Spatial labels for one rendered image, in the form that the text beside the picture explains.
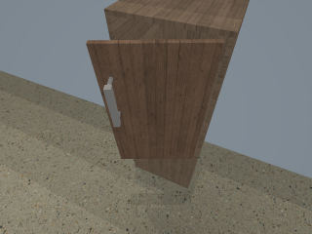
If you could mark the cupboard door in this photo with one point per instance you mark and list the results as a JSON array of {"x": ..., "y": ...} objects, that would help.
[{"x": 162, "y": 89}]

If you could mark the handle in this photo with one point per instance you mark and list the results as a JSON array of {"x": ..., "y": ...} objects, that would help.
[{"x": 111, "y": 103}]

